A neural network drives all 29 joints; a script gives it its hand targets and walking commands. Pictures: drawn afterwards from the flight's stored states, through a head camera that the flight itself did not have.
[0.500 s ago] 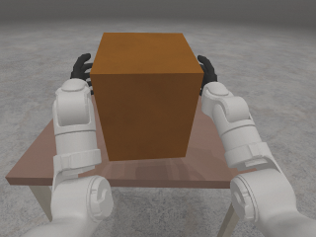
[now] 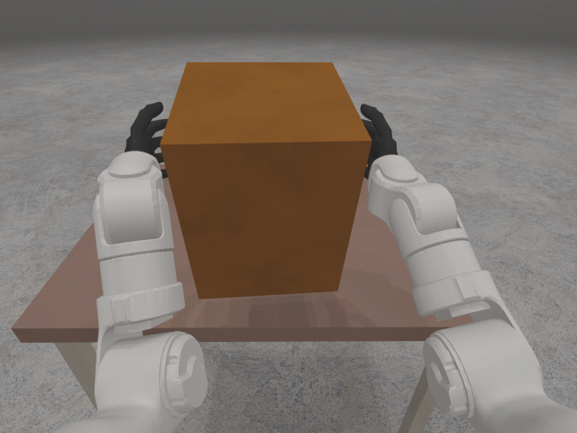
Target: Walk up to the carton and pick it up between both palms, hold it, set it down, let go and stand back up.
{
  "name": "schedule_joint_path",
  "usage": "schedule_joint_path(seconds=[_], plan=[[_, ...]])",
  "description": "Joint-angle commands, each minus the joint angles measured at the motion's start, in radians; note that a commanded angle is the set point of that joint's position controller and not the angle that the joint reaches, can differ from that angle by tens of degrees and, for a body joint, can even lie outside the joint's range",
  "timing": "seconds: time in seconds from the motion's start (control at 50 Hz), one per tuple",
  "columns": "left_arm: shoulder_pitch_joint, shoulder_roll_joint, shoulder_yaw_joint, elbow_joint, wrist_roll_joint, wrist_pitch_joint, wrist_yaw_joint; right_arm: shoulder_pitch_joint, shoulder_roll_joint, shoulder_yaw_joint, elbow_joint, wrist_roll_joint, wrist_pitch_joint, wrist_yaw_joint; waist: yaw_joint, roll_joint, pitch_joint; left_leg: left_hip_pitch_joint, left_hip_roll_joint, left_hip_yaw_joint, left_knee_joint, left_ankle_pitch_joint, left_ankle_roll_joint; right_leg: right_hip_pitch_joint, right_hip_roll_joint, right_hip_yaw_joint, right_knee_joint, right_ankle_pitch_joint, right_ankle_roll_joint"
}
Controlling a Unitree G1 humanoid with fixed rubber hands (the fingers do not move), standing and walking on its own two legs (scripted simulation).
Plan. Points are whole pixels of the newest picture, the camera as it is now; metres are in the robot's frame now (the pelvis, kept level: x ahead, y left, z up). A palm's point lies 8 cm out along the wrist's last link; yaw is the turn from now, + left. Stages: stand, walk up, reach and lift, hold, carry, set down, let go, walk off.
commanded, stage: hold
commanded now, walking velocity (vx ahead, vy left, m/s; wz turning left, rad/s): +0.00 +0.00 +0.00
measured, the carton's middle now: (265, 181) +0.40 +0.01 +0.24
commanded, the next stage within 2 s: none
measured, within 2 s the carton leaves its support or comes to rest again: neither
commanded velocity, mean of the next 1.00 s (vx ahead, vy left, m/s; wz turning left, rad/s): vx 0.00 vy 0.00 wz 0.00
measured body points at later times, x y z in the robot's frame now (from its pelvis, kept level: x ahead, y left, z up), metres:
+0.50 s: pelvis -0.01 +0.00 +0.00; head -0.09 +0.01 +0.44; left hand +0.38 +0.15 +0.31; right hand +0.38 -0.14 +0.29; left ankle +0.03 +0.09 -0.75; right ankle +0.03 -0.07 -0.75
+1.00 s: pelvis +0.00 +0.01 +0.00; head -0.07 +0.01 +0.44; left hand +0.38 +0.15 +0.30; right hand +0.38 -0.14 +0.28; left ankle +0.03 +0.09 -0.75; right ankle +0.03 -0.07 -0.75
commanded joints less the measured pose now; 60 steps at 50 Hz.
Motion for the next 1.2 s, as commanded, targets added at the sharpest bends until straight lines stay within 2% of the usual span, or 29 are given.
schedule_joint_path(seconds=[0.0,0.02,0.1,0.14,0.18,0.22,0.24,0.28,0.32,0.38,0.44,0.46,0.5,0.54,0.58,0.6,0.64,0.66,0.7,0.74,0.78,0.8,0.84,0.86,0.88,0.92,0.96,1.04,1.18], plan=[[-0.590,-0.434,-0.407,-0.115,-0.268,-0.059,-0.176,-0.737,0.505,0.265,-0.343,0.150,-0.067,0.132,-0.023,-0.002,-0.439,-0.030,-0.002,-0.041,-0.012,0.220,-0.047,0.229,-0.003,0.098,0.015,0.345,0.088],[-0.590,-0.460,-0.434,-0.135,-0.282,-0.062,-0.171,-0.758,0.515,0.279,-0.387,0.160,-0.073,0.129,-0.020,0.022,-0.461,-0.036,-0.004,-0.047,-0.009,0.230,-0.049,0.239,-0.006,0.103,0.018,0.359,0.084],[-0.684,-0.475,-0.412,-0.059,-0.255,-0.069,-0.146,-0.791,0.490,0.179,-0.236,0.107,-0.075,0.166,-0.014,0.112,-0.295,-0.139,0.031,-0.059,-0.085,-0.012,-0.052,0.136,-0.007,0.091,-0.011,0.054,0.065],[-0.689,-0.505,-0.418,-0.029,-0.261,-0.071,-0.132,-0.832,0.479,0.166,-0.252,0.101,-0.096,0.191,0.000,0.149,-0.314,-0.203,0.051,-0.073,-0.117,-0.083,-0.043,0.177,-0.006,0.096,0.006,0.062,0.065],[-0.741,-0.472,-0.379,0.016,-0.246,-0.086,-0.127,-0.852,0.491,0.134,-0.166,0.077,-0.088,0.208,0.006,0.123,-0.301,-0.246,0.051,-0.070,-0.136,-0.156,-0.030,0.188,-0.009,0.099,0.017,0.016,0.070],[-0.785,-0.477,-0.382,0.015,-0.254,-0.098,-0.118,-0.889,0.499,0.120,-0.159,0.068,-0.100,0.221,0.005,0.119,-0.368,-0.217,0.041,-0.063,-0.113,-0.139,-0.025,0.173,-0.017,0.114,0.010,0.003,0.071],[-0.781,-0.459,-0.350,0.048,-0.249,-0.103,-0.114,-0.911,0.511,0.123,-0.155,0.071,-0.102,0.224,0.022,0.083,-0.373,-0.222,0.035,-0.060,-0.106,-0.128,-0.020,0.174,-0.021,0.119,0.000,-0.012,0.073],[-0.787,-0.445,-0.314,0.117,-0.241,-0.115,-0.115,-0.898,0.508,0.086,-0.091,0.047,-0.100,0.226,0.018,0.060,-0.365,-0.227,0.035,-0.068,-0.112,-0.170,-0.008,0.161,-0.027,0.126,-0.007,-0.045,0.079],[-0.808,-0.436,-0.281,0.135,-0.240,-0.126,-0.121,-0.905,0.524,0.074,-0.073,0.028,-0.104,0.227,0.020,-0.001,-0.400,-0.202,0.029,-0.064,-0.089,-0.133,-0.007,0.140,-0.029,0.126,-0.021,-0.069,0.076],[-0.753,-0.410,-0.235,0.198,-0.224,-0.127,-0.138,-0.901,0.522,0.082,-0.087,0.029,-0.101,0.207,0.020,-0.052,-0.437,-0.146,0.012,-0.059,-0.053,-0.043,0.000,0.149,-0.039,0.144,-0.040,-0.018,0.080],[-0.675,-0.407,-0.244,0.162,-0.224,-0.118,-0.148,-0.882,0.532,0.148,-0.175,0.087,-0.105,0.177,0.024,-0.058,-0.480,-0.094,-0.005,-0.049,-0.035,0.092,-0.004,0.210,-0.032,0.140,-0.025,0.193,0.087],[-0.645,-0.430,-0.273,0.140,-0.240,-0.109,-0.152,-0.880,0.519,0.168,-0.206,0.103,-0.105,0.161,0.002,-0.037,-0.485,-0.084,-0.008,-0.051,-0.024,0.145,-0.016,0.234,-0.026,0.132,-0.005,0.287,0.088],[-0.631,-0.404,-0.270,0.123,-0.231,-0.098,-0.166,-0.862,0.518,0.199,-0.218,0.129,-0.092,0.137,0.004,-0.042,-0.445,-0.077,-0.016,-0.052,-0.018,0.160,-0.011,0.248,-0.038,0.139,-0.001,0.354,0.103],[-0.610,-0.411,-0.281,0.106,-0.220,-0.080,-0.178,-0.845,0.492,0.197,-0.234,0.146,-0.085,0.122,-0.006,0.010,-0.384,-0.068,-0.014,-0.051,-0.032,0.135,-0.027,0.213,-0.046,0.135,-0.014,0.313,0.097],[-0.644,-0.416,-0.311,0.060,-0.214,-0.067,-0.180,-0.792,0.485,0.164,-0.172,0.135,-0.070,0.122,-0.030,0.075,-0.294,-0.094,0.001,-0.044,-0.047,0.120,-0.042,0.162,-0.032,0.115,-0.027,0.226,0.081],[-0.637,-0.430,-0.321,0.072,-0.211,-0.059,-0.181,-0.794,0.473,0.155,-0.160,0.132,-0.067,0.129,-0.019,0.110,-0.266,-0.116,0.013,-0.046,-0.061,0.091,-0.049,0.165,-0.021,0.106,-0.021,0.183,0.073],[-0.711,-0.457,-0.392,-0.029,-0.252,-0.073,-0.171,-0.788,0.491,0.154,-0.187,0.138,-0.065,0.147,-0.041,0.152,-0.318,-0.143,0.026,-0.058,-0.057,0.107,-0.064,0.187,-0.006,0.102,-0.001,0.184,0.063],[-0.717,-0.468,-0.404,-0.017,-0.256,-0.072,-0.167,-0.793,0.478,0.139,-0.177,0.151,-0.062,0.152,-0.042,0.201,-0.311,-0.165,0.026,-0.063,-0.061,0.085,-0.074,0.203,-0.007,0.102,0.005,0.168,0.061],[-0.787,-0.494,-0.453,-0.085,-0.293,-0.090,-0.146,-0.803,0.489,0.138,-0.188,0.148,-0.059,0.170,-0.055,0.222,-0.355,-0.168,0.049,-0.085,-0.073,0.075,-0.080,0.206,0.004,0.097,0.030,0.172,0.055],[-0.776,-0.493,-0.463,-0.090,-0.309,-0.095,-0.133,-0.804,0.495,0.158,-0.198,0.149,-0.059,0.182,-0.047,0.192,-0.378,-0.163,0.047,-0.084,-0.060,0.099,-0.074,0.202,0.002,0.101,0.030,0.187,0.059],[-0.745,-0.479,-0.430,-0.056,-0.302,-0.097,-0.131,-0.827,0.490,0.166,-0.225,0.141,-0.061,0.184,-0.041,0.128,-0.443,-0.140,0.037,-0.082,-0.046,0.098,-0.062,0.205,0.000,0.103,0.031,0.191,0.068],[-0.750,-0.478,-0.448,-0.102,-0.317,-0.107,-0.128,-0.807,0.521,0.189,-0.235,0.154,-0.059,0.183,-0.039,0.102,-0.486,-0.134,0.028,-0.079,-0.032,0.134,-0.058,0.228,0.001,0.105,0.036,0.232,0.071],[-0.727,-0.458,-0.424,-0.090,-0.319,-0.109,-0.126,-0.818,0.521,0.217,-0.278,0.156,-0.058,0.177,-0.017,0.052,-0.519,-0.102,0.022,-0.080,-0.023,0.163,-0.047,0.227,-0.002,0.113,0.028,0.256,0.080],[-0.773,-0.483,-0.408,-0.120,-0.323,-0.121,-0.102,-0.914,0.558,0.226,-0.279,0.163,-0.070,0.180,0.038,0.041,-0.571,-0.097,0.014,-0.071,-0.043,0.147,-0.042,0.229,0.026,0.085,0.052,0.207,0.097],[-0.741,-0.456,-0.381,-0.061,-0.306,-0.119,-0.087,-0.884,0.547,0.224,-0.257,0.150,-0.068,0.183,0.029,0.014,-0.506,-0.121,0.017,-0.054,-0.055,0.137,-0.030,0.220,0.032,0.089,0.047,0.190,0.094],[-0.676,-0.445,-0.321,-0.015,-0.270,-0.108,-0.088,-0.874,0.548,0.236,-0.245,0.134,-0.080,0.189,0.060,-0.022,-0.453,-0.146,0.021,-0.049,-0.073,0.109,-0.011,0.248,0.029,0.088,0.034,0.163,0.089],[-0.635,-0.436,-0.287,0.020,-0.232,-0.088,-0.100,-0.849,0.533,0.234,-0.218,0.122,-0.082,0.186,0.067,-0.025,-0.405,-0.134,0.023,-0.042,-0.075,0.107,-0.009,0.254,0.024,0.095,0.019,0.175,0.081],[-0.631,-0.427,-0.297,0.021,-0.204,-0.058,-0.138,-0.819,0.501,0.217,-0.185,0.125,-0.078,0.169,0.040,0.009,-0.339,-0.106,0.016,-0.035,-0.060,0.124,-0.029,0.234,0.008,0.102,0.001,0.211,0.081],[-0.698,-0.452,-0.410,-0.081,-0.263,-0.076,-0.166,-0.790,0.492,0.168,-0.229,0.140,-0.079,0.142,-0.041,0.088,-0.393,-0.068,-0.011,-0.044,-0.021,0.154,-0.066,0.199,-0.024,0.096,0.011,0.311,0.121]])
